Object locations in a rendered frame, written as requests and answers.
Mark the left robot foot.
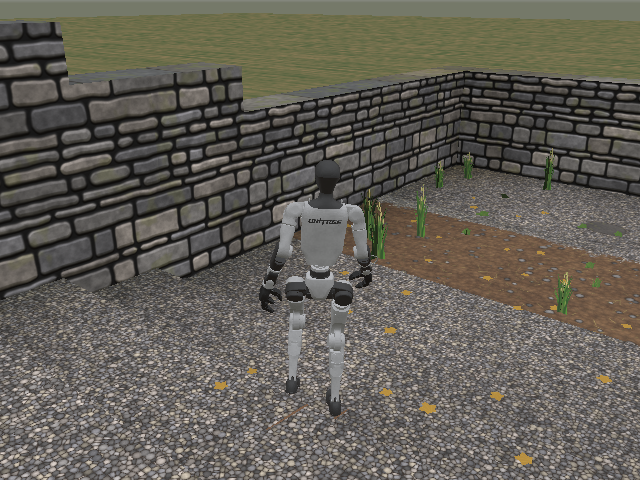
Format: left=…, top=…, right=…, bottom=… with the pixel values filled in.
left=285, top=376, right=300, bottom=394

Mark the left robot shin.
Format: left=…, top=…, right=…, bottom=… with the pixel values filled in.
left=288, top=313, right=303, bottom=381

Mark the robot left upper arm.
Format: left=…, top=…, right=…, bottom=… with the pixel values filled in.
left=276, top=202, right=305, bottom=259

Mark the left robot hand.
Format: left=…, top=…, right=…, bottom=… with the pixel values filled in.
left=259, top=285, right=282, bottom=313

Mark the robot right upper arm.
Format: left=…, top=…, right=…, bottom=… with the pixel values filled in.
left=346, top=204, right=369, bottom=259

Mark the robot left forearm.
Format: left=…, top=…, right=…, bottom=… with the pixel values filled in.
left=262, top=242, right=286, bottom=289

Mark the right robot hand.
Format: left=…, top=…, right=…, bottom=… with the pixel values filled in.
left=349, top=270, right=372, bottom=288

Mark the robot right forearm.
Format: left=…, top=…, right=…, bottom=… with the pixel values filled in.
left=357, top=245, right=372, bottom=276

